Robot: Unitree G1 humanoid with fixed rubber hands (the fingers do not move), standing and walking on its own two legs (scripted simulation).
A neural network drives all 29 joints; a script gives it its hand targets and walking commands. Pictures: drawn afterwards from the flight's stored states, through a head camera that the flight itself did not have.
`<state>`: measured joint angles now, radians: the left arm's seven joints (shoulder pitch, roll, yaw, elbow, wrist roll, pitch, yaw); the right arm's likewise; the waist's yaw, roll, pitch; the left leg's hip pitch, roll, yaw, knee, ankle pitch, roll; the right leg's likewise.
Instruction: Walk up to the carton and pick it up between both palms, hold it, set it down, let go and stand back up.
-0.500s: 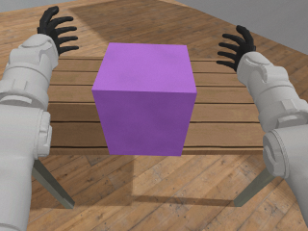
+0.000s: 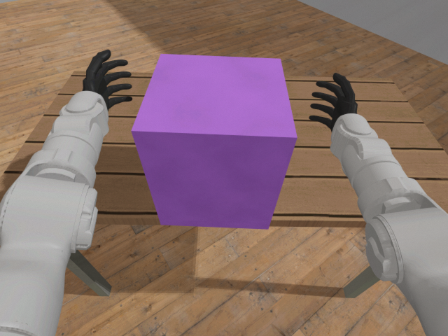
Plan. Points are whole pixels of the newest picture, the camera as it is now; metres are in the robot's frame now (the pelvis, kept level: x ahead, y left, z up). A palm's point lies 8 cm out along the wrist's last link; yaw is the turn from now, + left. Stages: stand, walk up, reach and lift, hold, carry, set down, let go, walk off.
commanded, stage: reach and lift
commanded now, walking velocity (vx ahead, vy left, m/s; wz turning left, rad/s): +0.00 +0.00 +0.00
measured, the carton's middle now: (217, 146) +0.48 +0.04 +0.08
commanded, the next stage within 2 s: none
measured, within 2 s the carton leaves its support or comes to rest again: neither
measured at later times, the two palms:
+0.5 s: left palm (115, 110) +0.46 +0.22 +0.17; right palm (340, 130) +0.44 -0.17 +0.15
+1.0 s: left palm (122, 114) +0.46 +0.21 +0.17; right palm (315, 134) +0.44 -0.13 +0.15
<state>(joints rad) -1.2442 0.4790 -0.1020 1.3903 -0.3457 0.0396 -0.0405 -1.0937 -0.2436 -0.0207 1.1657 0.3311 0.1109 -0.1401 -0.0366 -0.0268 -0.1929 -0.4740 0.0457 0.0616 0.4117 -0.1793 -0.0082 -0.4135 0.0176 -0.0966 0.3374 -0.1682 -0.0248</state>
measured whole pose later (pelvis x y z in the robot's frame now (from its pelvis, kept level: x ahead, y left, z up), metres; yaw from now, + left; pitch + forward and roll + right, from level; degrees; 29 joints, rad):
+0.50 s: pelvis -0.01 +0.01 +0.00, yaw +0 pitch +16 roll -1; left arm -1.27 0.40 -0.12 1.53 -0.33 -0.11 -0.05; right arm -1.10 -0.24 0.02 1.29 0.30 -0.01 -0.11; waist -0.05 -0.03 -0.23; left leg -0.56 0.04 0.06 0.45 -0.18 0.00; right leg -0.51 0.01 -0.09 0.39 -0.18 -0.02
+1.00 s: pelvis -0.01 +0.01 +0.00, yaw +0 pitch +15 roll -1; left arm -1.24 0.33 0.05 1.46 -0.15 -0.08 0.00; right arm -1.07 -0.11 -0.21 1.20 0.08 0.01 -0.13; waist -0.03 -0.04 -0.19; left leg -0.49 0.02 0.07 0.37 -0.14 0.01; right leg -0.44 0.00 -0.09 0.33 -0.14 -0.01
